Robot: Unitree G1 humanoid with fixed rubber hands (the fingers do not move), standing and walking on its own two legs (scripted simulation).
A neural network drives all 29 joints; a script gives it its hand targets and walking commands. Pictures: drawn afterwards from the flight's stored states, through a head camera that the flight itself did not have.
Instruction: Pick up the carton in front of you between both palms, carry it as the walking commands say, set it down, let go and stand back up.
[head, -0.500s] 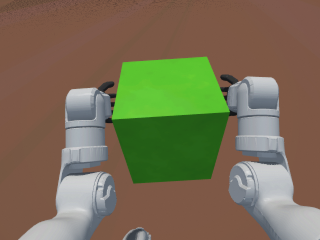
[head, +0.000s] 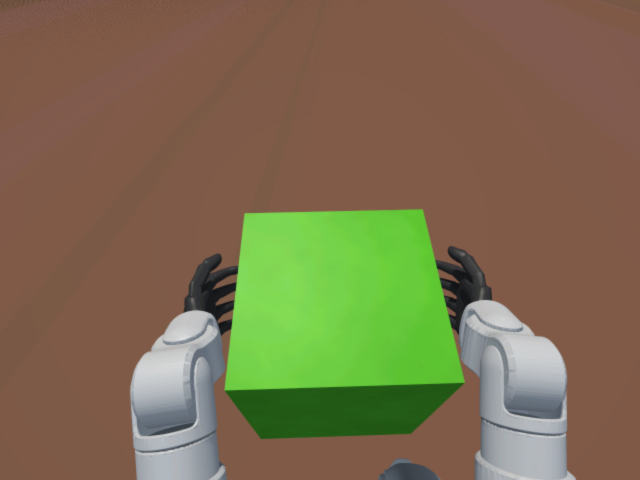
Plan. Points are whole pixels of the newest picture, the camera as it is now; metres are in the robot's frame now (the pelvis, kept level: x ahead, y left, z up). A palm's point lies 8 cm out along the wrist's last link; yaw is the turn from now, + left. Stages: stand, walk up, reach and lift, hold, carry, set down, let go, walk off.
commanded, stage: carry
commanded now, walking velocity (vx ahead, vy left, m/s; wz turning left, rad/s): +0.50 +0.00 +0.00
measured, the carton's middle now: (335, 333) +0.30 +0.00 +0.01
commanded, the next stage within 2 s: none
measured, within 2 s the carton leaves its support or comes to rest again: neither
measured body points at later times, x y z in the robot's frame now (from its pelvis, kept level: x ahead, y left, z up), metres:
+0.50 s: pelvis +0.31 -0.02 +0.00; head +0.29 -0.02 +0.45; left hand +0.58 +0.15 +0.09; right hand +0.60 -0.15 +0.09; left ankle +0.44 +0.13 -0.71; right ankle +0.23 -0.11 -0.75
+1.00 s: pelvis +0.64 +0.02 -0.01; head +0.63 +0.03 +0.44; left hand +0.91 +0.17 +0.08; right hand +0.91 -0.13 +0.08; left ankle +0.52 +0.11 -0.75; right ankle +0.78 -0.11 -0.72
